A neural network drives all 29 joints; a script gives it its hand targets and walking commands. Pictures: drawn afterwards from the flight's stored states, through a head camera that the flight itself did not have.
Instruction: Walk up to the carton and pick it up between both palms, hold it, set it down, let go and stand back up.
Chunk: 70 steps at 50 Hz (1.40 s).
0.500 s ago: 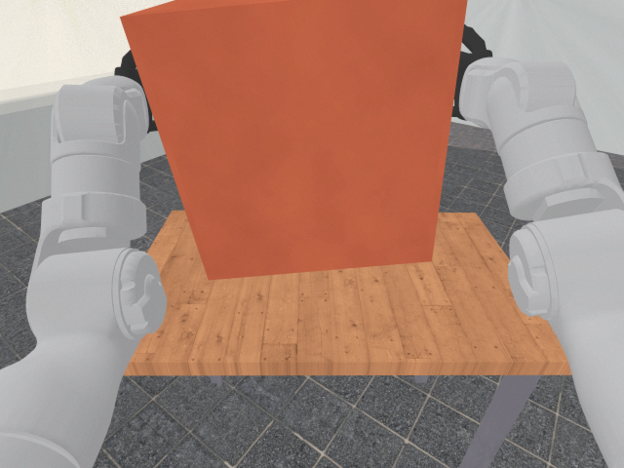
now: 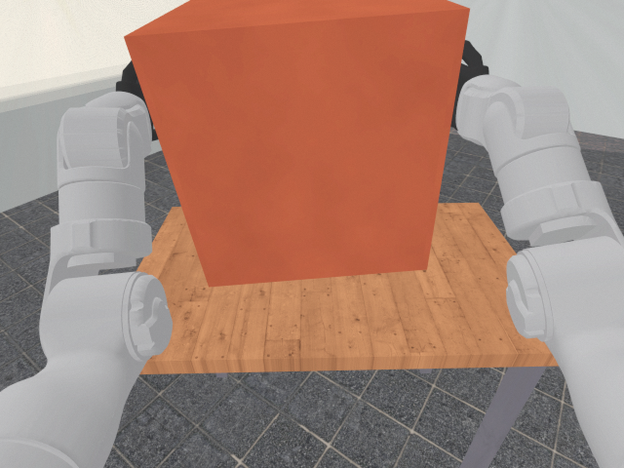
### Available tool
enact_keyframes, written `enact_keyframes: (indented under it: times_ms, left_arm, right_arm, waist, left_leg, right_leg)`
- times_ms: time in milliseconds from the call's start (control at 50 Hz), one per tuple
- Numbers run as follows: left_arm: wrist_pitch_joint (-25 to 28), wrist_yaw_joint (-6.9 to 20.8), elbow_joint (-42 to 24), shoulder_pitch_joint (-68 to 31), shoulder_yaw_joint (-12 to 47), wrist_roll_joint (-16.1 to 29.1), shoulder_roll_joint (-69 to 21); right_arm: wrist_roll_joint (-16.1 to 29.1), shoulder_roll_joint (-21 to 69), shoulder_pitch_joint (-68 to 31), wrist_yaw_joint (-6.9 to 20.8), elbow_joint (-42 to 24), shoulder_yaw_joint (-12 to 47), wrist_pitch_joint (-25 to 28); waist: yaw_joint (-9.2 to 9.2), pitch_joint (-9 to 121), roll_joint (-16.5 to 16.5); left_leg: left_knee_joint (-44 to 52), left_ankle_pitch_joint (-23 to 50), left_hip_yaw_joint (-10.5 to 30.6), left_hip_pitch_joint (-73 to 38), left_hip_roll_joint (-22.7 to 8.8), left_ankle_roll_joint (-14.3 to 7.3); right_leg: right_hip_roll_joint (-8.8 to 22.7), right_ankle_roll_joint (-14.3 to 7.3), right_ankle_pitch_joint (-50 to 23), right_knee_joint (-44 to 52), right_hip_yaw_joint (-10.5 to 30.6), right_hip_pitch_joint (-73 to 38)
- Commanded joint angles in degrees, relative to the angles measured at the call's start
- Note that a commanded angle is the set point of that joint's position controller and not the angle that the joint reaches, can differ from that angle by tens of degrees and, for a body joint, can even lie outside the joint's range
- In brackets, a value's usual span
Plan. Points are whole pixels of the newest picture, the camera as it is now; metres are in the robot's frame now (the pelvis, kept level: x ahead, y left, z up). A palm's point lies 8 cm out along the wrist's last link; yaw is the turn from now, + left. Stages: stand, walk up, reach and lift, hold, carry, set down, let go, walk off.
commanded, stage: hold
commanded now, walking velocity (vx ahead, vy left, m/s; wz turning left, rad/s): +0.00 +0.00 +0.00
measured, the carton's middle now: (305, 129) +0.43 -0.01 +0.30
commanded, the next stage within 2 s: none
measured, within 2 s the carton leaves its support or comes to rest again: neither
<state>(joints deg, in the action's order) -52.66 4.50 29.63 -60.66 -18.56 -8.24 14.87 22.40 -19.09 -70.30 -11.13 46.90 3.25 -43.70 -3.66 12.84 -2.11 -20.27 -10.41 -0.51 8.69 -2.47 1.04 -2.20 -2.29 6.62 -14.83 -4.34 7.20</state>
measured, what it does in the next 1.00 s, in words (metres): stands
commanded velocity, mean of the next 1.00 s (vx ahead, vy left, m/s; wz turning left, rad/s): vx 0.00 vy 0.00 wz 0.00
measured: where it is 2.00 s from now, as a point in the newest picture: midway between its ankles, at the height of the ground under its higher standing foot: outside the picture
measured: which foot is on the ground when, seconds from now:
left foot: down 0.00-1.00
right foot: down 0.00-1.00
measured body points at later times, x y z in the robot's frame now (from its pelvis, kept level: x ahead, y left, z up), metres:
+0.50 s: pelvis +0.00 +0.00 +0.00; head -0.10 +0.01 +0.44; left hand +0.38 +0.19 +0.35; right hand +0.37 -0.18 +0.37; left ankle +0.01 +0.13 -0.75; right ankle +0.02 -0.09 -0.75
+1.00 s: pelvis +0.00 -0.01 +0.00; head -0.10 +0.00 +0.44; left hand +0.38 +0.19 +0.36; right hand +0.37 -0.18 +0.37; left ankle +0.01 +0.13 -0.75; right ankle +0.02 -0.09 -0.75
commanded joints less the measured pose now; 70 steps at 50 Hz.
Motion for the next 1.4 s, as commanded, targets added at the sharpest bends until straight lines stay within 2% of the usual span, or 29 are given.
enact_keyframes:
  times_ms: [0, 60, 80, 120, 200, 240, 280, 380, 460, 540, 580, 620, 640, 720, 740, 820, 860, 920, 1000, 1020, 1060, 1100, 1140, 1200, 1240, 1260, 1280, 1300, 1380]
  left_arm:
    - [3.7, 9.8, -7.5, -42.7, 12.4, 12.3, -25.2]
    - [3.8, 9.7, -7.9, -45.1, 13.1, 13.0, -25.9]
    - [4.1, 9.4, -10.4, -46.1, 14.9, 14.1, -27.2]
    - [3.3, 9.2, -8.2, -47.1, 15.1, 13.8, -28.4]
    - [3.2, 10.4, -2.7, -45.0, 14.9, 13.3, -28.1]
    - [3.8, 10.8, -3.0, -45.7, 13.7, 12.4, -26.8]
    - [4.0, 10.5, -3.9, -45.0, 15.2, 12.9, -28.4]
    - [4.5, 10.0, -4.2, -45.4, 14.0, 12.5, -27.0]
    - [3.9, 10.0, -7.8, -42.2, 13.3, 12.4, -26.3]
    - [3.1, 10.7, -4.9, -41.5, 10.7, 10.5, -23.8]
    - [3.1, 10.4, -7.6, -42.2, 12.8, 11.9, -25.4]
    - [3.8, 9.9, -12.0, -45.3, 16.1, 14.5, -28.1]
    - [3.8, 9.6, -10.3, -46.0, 15.3, 14.2, -27.6]
    - [4.3, 9.4, -6.2, -47.7, 15.9, 14.4, -28.1]
    - [4.6, 9.5, -5.0, -48.1, 15.4, 14.4, -29.0]
    - [5.0, 9.7, -1.3, -47.5, 12.6, 13.3, -26.7]
    - [5.1, 9.9, -2.3, -47.0, 13.8, 13.3, -27.8]
    - [4.8, 10.6, 1.9, -46.2, 10.3, 11.1, -24.6]
    - [5.0, 10.5, -2.9, -47.6, 11.9, 12.6, -24.9]
    - [5.0, 10.6, -2.8, -46.7, 11.6, 12.4, -24.9]
    - [4.2, 11.0, 1.4, -44.5, 9.9, 11.2, -24.2]
    - [4.3, 11.5, -1.3, -43.3, 10.6, 11.0, -23.9]
    - [4.3, 11.4, -5.1, -43.7, 13.3, 12.8, -25.2]
    - [4.0, 10.9, -6.6, -44.0, 14.2, 13.8, -25.9]
    - [3.9, 10.8, -4.6, -44.1, 13.1, 12.7, -25.2]
    - [3.9, 10.7, -6.0, -42.8, 13.5, 13.2, -26.0]
    - [3.9, 10.5, -6.2, -44.4, 13.8, 12.6, -26.4]
    - [4.3, 10.3, -9.6, -44.6, 15.2, 13.7, -27.0]
    - [4.6, 9.4, -11.5, -45.4, 14.8, 14.4, -26.1]
  right_arm:
    - [11.0, 33.7, -42.7, 10.1, -16.1, 5.3, 2.2]
    - [11.5, 34.5, -43.4, 9.9, -15.6, 5.3, 2.1]
    - [12.3, 35.3, -43.5, 10.0, -17.1, 5.2, 2.4]
    - [10.4, 32.0, -42.3, 10.0, -12.8, 1.8, 1.9]
    - [7.8, 29.4, -42.4, 10.8, -10.8, -0.3, 2.4]
    - [7.7, 29.9, -42.8, 10.8, -9.5, -0.4, 2.6]
    - [8.6, 30.3, -43.2, 10.7, -11.2, 1.0, 2.8]
    - [10.0, 30.9, -43.8, 10.9, -11.0, 2.1, 3.2]
    - [12.1, 31.1, -40.4, 10.5, -12.8, 3.9, 2.6]
    - [11.2, 31.6, -41.3, 10.6, -11.2, 4.2, 2.3]
    - [12.2, 32.6, -43.2, 10.7, -14.7, 5.4, 2.8]
    - [12.6, 33.4, -43.3, 10.5, -17.0, 5.4, 3.0]
    - [12.4, 33.4, -44.8, 10.6, -18.0, 4.9, 3.0]
    - [9.4, 32.9, -43.8, 10.9, -13.5, 1.7, 2.9]
    - [8.9, 33.2, -46.0, 11.0, -15.0, 1.4, 3.5]
    - [8.7, 32.6, -45.1, 10.8, -9.8, 0.6, 2.8]
    - [8.9, 32.2, -45.5, 10.6, -12.2, 1.5, 3.3]
    - [8.1, 31.2, -45.8, 10.1, -8.3, 0.7, 2.7]
    - [10.4, 32.0, -44.8, 10.0, -9.5, 1.6, 2.4]
    - [10.4, 31.7, -44.2, 10.2, -10.5, 2.4, 2.5]
    - [9.5, 30.0, -43.2, 10.1, -8.0, 0.9, 2.4]
    - [9.7, 30.9, -41.3, 9.9, -8.3, 2.1, 2.5]
    - [10.3, 30.5, -41.3, 9.5, -12.2, 2.8, 2.6]
    - [11.4, 30.9, -42.8, 9.1, -15.6, 3.3, 2.7]
    - [10.5, 30.8, -42.6, 9.5, -12.9, 2.9, 2.2]
    - [11.0, 30.8, -42.0, 9.7, -15.3, 3.5, 2.6]
    - [10.4, 30.2, -41.9, 9.8, -13.3, 2.8, 2.5]
    - [11.5, 31.6, -41.9, 10.1, -15.5, 4.6, 2.8]
    - [12.8, 33.6, -42.8, 9.7, -17.8, 6.2, 2.7]
  waist:
    - [1.88, 16.4, 4.2]
    - [1.58, 17.1, 2.9]
    - [1.27, 18.7, 1.4]
    - [-0.70, 15.1, -2.5]
    - [-2.01, 14.0, -2.1]
    - [-1.44, 13.6, -1.4]
    - [-1.42, 15.7, -4.1]
    - [-0.44, 14.1, -2.7]
    - [0.51, 15.7, -0.1]
    - [1.92, 12.2, 2.8]
    - [2.01, 15.3, 1.2]
    - [0.46, 18.9, -0.8]
    - [0.53, 18.9, 0.3]
    - [-0.54, 15.0, -0.7]
    - [-0.49, 16.6, -0.3]
    - [0.24, 13.3, 0.7]
    - [-0.32, 16.4, -1.3]
    - [0.40, 12.5, 1.5]
    - [0.01, 15.7, -0.3]
    - [1.00, 15.4, 0.8]
    - [0.29, 11.6, 0.8]
    - [0.47, 12.9, 0.6]
    - [-0.62, 16.6, -0.5]
    - [-0.70, 16.2, -1.7]
    - [0.02, 13.5, 0.6]
    - [0.05, 15.2, 0.3]
    - [-0.69, 14.0, -1.4]
    - [0.11, 17.5, -0.9]
    - [0.30, 19.8, 0.9]
  left_leg:
    - [4.3, 8.4, 3.0, 5.8, 2.5, -2.0]
    - [3.7, 6.7, 3.1, 4.9, 2.6, -1.5]
    - [3.8, 7.9, 3.5, 5.5, 2.4, -1.2]
    - [4.6, 5.5, 3.5, 5.5, 1.9, -0.1]
    - [5.4, 1.8, 3.7, 7.5, 2.1, -0.4]
    - [4.9, 2.3, 3.5, 7.1, 2.4, -0.2]
    - [4.3, 5.5, 3.6, 6.8, 2.6, 0.6]
    - [3.6, 8.0, 3.3, 5.1, 2.5, 0.8]
    - [2.6, 15.4, 3.5, 2.9, 2.5, 0.5]
    - [4.4, 8.2, 3.0, 5.2, 3.0, -1.1]
    - [3.7, 10.2, 3.2, 4.2, 2.7, -0.9]
    - [3.0, 12.4, 3.3, 3.6, 2.5, -0.1]
    - [3.0, 10.9, 3.5, 3.1, 2.5, -0.4]
    - [4.9, 1.4, 3.6, 6.7, 2.4, -0.4]
    - [4.4, 2.0, 3.3, 6.9, 2.3, -0.8]
    - [5.0, 0.8, 3.3, 8.5, 2.7, -1.4]
    - [4.3, 3.8, 3.5, 6.7, 2.8, -0.7]
    - [4.6, 1.9, 3.1, 7.5, 2.9, -1.1]
    - [4.2, 5.1, 3.3, 6.5, 2.8, -0.6]
    - [4.2, 6.2, 3.2, 6.3, 2.8, -1.0]
    - [4.5, 5.4, 3.2, 5.4, 2.9, -0.7]
    - [4.2, 8.6, 3.3, 5.1, 2.7, -0.6]
    - [3.4, 11.3, 3.6, 3.7, 2.8, 0.2]
    - [2.7, 11.4, 3.6, 3.3, 3.1, 0.6]
    - [3.6, 9.0, 3.6, 4.2, 2.7, 0.0]
    - [3.7, 9.3, 3.7, 4.1, 2.6, 0.1]
    - [4.0, 8.8, 3.7, 5.1, 2.6, 0.2]
    - [3.6, 10.7, 3.8, 4.2, 2.3, 0.4]
    - [2.2, 13.5, 3.7, 2.9, 3.1, -0.1]
  right_leg:
    - [0.0, 1.8, -11.0, -0.2, 8.0, -14.8]
    - [0.2, 1.6, -9.2, -0.2, 8.6, -13.5]
    - [-0.2, 1.3, -10.0, -0.7, 8.2, -14.1]
    - [-0.4, 0.8, -7.6, -0.4, 7.7, -12.6]
    - [0.2, 0.6, -5.2, 0.4, 7.9, -12.5]
    - [0.4, 0.7, -5.3, 0.6, 8.0, -12.8]
    - [0.4, 0.5, -9.3, -0.1, 8.6, -15.1]
    - [0.6, 0.7, -10.0, -0.1, 7.7, -12.6]
    - [-0.3, 1.1, -17.2, -0.8, 7.4, -15.3]
    - [0.8, 1.8, -10.4, 0.5, 8.2, -13.4]
    - [0.2, 1.6, -11.7, 0.2, 8.1, -13.4]
    - [-0.5, 1.0, -13.3, -0.9, 7.9, -14.4]
    - [-0.4, 1.2, -12.3, -0.6, 7.4, -14.3]
    - [0.2, 1.0, -3.7, 1.3, 8.1, -11.3]
    - [0.3, 1.1, -3.3, 0.6, 8.1, -11.7]
    - [0.6, 1.5, -2.4, 1.0, 8.2, -11.3]
    - [0.7, 1.4, -5.4, 0.4, 8.5, -13.2]
    - [1.2, 1.6, -3.3, 1.3, 8.6, -12.1]
    - [0.7, 1.4, -7.7, 0.0, 8.6, -13.5]
    - [0.8, 1.6, -7.6, 0.5, 8.3, -14.1]
    - [1.0, 1.4, -8.0, 1.2, 8.1, -12.0]
    - [0.8, 1.6, -9.9, 1.2, 8.3, -13.1]
    - [0.6, 1.3, -14.5, -0.2, 8.4, -15.8]
    - [0.4, 1.2, -14.2, -0.1, 7.9, -15.5]
    - [0.5, 1.4, -11.2, 0.4, 7.6, -14.2]
    - [0.0, 1.3, -11.0, 0.3, 7.4, -14.0]
    - [-0.1, 0.9, -10.5, 0.4, 7.5, -13.6]
    - [-0.4, 1.1, -11.9, -0.3, 7.5, -14.9]
    - [0.3, 1.9, -16.8, -1.0, 8.1, -15.8]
